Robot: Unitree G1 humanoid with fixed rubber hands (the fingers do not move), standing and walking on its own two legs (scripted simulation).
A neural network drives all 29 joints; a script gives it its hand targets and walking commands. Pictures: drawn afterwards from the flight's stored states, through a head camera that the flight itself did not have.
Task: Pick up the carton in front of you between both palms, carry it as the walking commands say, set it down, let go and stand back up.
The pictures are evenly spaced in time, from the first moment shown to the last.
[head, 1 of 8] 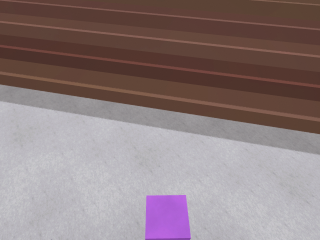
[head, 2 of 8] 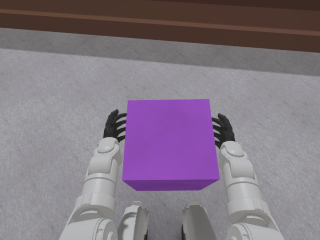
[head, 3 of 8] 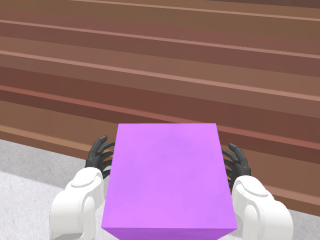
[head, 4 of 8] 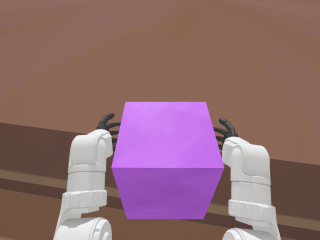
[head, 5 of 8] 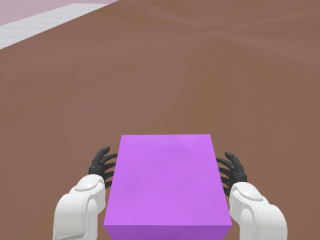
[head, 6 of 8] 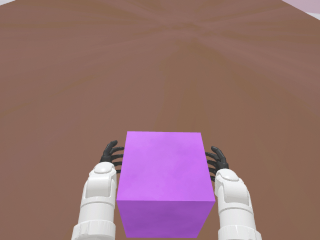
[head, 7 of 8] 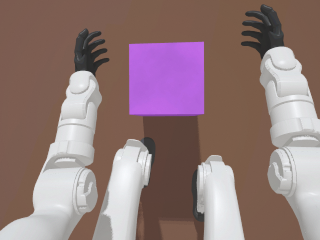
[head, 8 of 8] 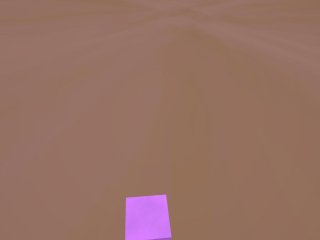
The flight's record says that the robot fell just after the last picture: no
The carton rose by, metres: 1.74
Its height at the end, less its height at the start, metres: +0.97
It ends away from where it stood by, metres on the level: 4.68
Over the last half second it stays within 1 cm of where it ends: yes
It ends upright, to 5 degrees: yes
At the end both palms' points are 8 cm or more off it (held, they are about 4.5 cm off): yes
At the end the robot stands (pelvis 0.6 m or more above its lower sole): yes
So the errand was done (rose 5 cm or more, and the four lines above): yes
